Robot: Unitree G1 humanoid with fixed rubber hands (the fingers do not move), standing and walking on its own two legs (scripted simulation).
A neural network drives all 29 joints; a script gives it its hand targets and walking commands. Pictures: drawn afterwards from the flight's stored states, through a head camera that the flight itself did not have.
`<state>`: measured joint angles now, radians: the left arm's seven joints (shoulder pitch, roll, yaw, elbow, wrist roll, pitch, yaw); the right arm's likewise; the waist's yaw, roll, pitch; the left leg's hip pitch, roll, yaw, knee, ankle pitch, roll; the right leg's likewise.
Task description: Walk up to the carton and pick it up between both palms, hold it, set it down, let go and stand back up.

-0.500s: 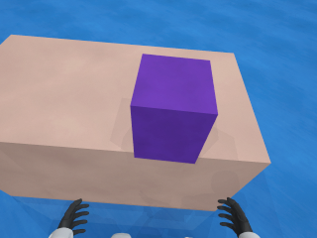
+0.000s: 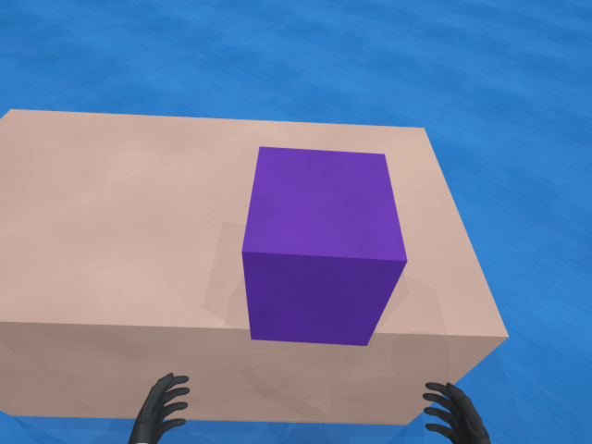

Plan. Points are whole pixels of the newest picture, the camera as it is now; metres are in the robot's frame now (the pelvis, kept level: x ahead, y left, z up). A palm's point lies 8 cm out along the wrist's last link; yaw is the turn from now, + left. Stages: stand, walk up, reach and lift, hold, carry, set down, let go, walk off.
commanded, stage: reach and lift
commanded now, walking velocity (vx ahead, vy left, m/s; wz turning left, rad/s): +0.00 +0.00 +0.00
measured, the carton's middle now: (315, 250) +0.42 +0.01 +0.00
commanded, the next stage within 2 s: none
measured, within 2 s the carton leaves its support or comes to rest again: neither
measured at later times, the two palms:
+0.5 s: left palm (162, 393) +0.20 +0.21 -0.05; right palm (472, 413) +0.20 -0.21 -0.05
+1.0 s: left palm (179, 335) +0.26 +0.19 -0.01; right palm (477, 356) +0.26 -0.22 -0.01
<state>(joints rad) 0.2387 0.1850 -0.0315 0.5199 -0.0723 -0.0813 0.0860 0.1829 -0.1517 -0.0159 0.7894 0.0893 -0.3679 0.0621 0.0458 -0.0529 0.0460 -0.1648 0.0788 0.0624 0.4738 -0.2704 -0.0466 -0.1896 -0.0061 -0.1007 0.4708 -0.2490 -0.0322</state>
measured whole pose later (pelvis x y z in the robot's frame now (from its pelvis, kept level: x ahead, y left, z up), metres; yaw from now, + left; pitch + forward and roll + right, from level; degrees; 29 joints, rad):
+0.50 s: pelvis +0.01 +0.01 +0.00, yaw -1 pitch -2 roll -1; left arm 0.19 0.14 -0.09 0.60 -0.12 -0.39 0.10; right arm 0.10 -0.21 0.03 0.87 0.23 -0.57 0.10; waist 0.03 -0.01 0.00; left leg -0.18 0.08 0.08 0.54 -0.33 -0.04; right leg -0.20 -0.01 -0.08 0.53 -0.29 -0.02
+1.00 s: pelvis +0.00 +0.00 +0.00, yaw -1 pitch +0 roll +0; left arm -0.08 0.15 -0.07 0.61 -0.17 -0.22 0.15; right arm -0.13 -0.25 0.05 0.79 0.27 -0.35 0.06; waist 0.03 -0.03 -0.01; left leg -0.20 0.07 0.09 0.48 -0.27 -0.04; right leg -0.25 -0.01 -0.07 0.50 -0.25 -0.03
